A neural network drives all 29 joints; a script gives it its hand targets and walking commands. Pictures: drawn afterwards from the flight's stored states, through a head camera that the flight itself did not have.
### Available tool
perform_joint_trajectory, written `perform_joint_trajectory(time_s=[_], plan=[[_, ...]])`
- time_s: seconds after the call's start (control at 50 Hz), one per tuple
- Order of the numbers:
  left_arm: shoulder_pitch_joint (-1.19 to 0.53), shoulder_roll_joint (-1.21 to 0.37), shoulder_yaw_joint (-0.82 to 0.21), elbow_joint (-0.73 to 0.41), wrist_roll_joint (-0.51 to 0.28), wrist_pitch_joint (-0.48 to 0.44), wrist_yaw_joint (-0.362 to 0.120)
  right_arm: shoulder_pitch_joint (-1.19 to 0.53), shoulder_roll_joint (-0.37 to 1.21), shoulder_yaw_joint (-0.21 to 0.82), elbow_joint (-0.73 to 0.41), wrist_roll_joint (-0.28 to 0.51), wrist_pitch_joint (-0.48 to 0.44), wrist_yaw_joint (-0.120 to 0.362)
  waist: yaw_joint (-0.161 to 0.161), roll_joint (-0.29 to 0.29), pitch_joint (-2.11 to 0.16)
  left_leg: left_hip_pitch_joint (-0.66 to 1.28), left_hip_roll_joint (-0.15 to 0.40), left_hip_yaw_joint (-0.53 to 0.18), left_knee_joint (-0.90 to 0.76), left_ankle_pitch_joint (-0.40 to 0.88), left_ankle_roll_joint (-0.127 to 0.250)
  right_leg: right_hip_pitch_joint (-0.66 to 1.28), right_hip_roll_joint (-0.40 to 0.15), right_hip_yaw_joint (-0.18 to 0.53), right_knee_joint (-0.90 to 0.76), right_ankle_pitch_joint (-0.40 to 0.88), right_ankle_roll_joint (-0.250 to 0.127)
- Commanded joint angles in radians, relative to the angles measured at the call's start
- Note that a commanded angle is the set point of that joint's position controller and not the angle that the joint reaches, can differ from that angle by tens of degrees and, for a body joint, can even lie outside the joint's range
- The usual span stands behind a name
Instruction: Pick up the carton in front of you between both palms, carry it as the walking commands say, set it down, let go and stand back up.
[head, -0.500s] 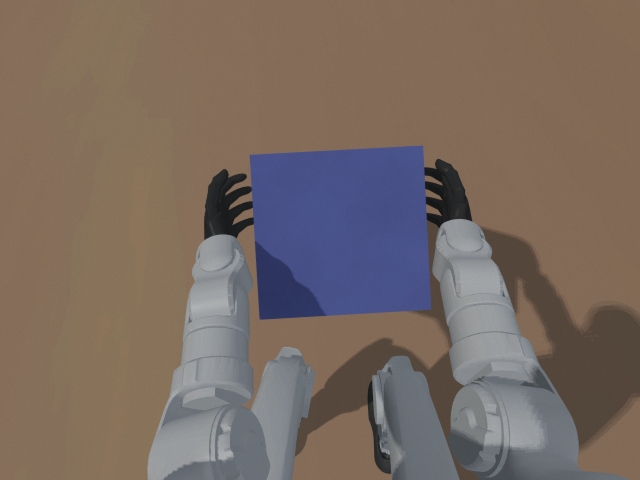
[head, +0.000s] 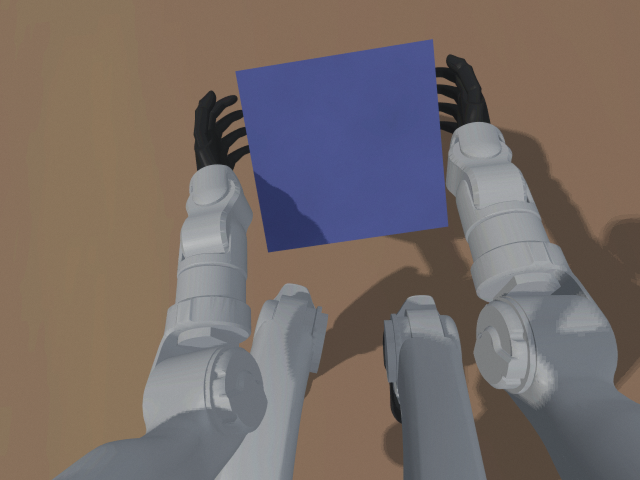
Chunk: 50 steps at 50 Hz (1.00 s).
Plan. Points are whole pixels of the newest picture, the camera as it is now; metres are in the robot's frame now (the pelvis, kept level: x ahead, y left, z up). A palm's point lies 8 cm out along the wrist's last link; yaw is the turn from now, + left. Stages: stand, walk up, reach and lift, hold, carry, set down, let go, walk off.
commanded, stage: set down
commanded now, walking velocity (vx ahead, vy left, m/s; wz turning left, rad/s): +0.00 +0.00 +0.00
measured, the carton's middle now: (340, 154) +0.50 +0.03 -0.21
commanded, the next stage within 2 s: none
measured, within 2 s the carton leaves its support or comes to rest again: rests again in 1.12 s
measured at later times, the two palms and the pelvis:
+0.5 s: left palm (238, 174) +0.47 +0.18 -0.22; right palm (433, 128) +0.55 -0.10 -0.23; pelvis +0.00 +0.00 -0.08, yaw +1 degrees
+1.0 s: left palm (235, 167) +0.48 +0.19 -0.23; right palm (435, 125) +0.55 -0.11 -0.24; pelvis +0.00 +0.00 -0.09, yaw +2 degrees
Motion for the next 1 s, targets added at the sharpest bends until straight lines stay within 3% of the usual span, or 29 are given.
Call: perform_joint_trajectory(time_s=[0.0, 0.26, 0.34, 0.36, 0.46, 0.72, 0.98], plan=[[-0.661, -0.749, -0.523, 0.046, -0.091, -0.007, -0.255, -0.544, 0.900, 0.355, -0.025, 0.099, -0.052, 0.258, 0.033, -0.094, -1.013, 0.468, -0.047, 0.147, -0.089, 0.216, 0.004, 0.595, 0.029, -0.073, -0.149, 0.176, -0.009], [-0.792, -0.633, -0.503, 0.054, -0.151, -0.049, -0.224, -0.677, 0.769, 0.392, 0.062, 0.180, -0.094, 0.240, 0.056, -0.107, -0.982, 0.408, -0.030, 0.157, 0.087, 0.254, -0.009, 0.498, 0.012, -0.069, 0.031, 0.205, -0.012], [-0.834, -0.628, -0.554, 0.026, -0.201, -0.063, -0.219, -0.740, 0.769, 0.444, 0.027, 0.228, -0.108, 0.232, 0.052, -0.116, -1.056, 0.456, -0.026, 0.157, 0.135, 0.301, -0.008, 0.521, 0.011, -0.072, 0.077, 0.256, -0.014], [-0.801, -0.627, -0.543, 0.065, -0.190, -0.069, -0.203, -0.714, 0.724, 0.432, 0.059, 0.211, -0.112, 0.217, 0.040, -0.092, -1.005, 0.455, -0.029, 0.166, 0.146, 0.294, -0.015, 0.489, 0.007, -0.068, 0.079, 0.237, -0.010], [-0.817, -0.671, -0.561, 0.075, -0.202, -0.062, -0.232, -0.627, 0.761, 0.377, 0.120, 0.190, -0.114, 0.238, 0.014, -0.025, -0.905, 0.382, -0.038, 0.160, 0.163, 0.298, -0.019, 0.458, 0.013, -0.065, 0.108, 0.274, -0.031], [-0.743, -0.560, -0.399, 0.214, -0.114, -0.053, -0.254, -0.590, 0.629, 0.256, 0.250, 0.101, -0.111, 0.260, -0.008, -0.042, -0.643, 0.241, -0.042, 0.141, 0.167, 0.176, 0.002, 0.291, 0.003, -0.057, 0.107, 0.132, -0.050], [-0.642, -0.467, -0.291, 0.309, -0.053, -0.051, -0.271, -0.494, 0.511, 0.173, 0.326, 0.025, -0.105, 0.273, -0.025, -0.049, -0.532, 0.166, -0.039, 0.122, 0.177, 0.176, 0.011, 0.235, -0.008, -0.036, 0.107, 0.153, -0.059]])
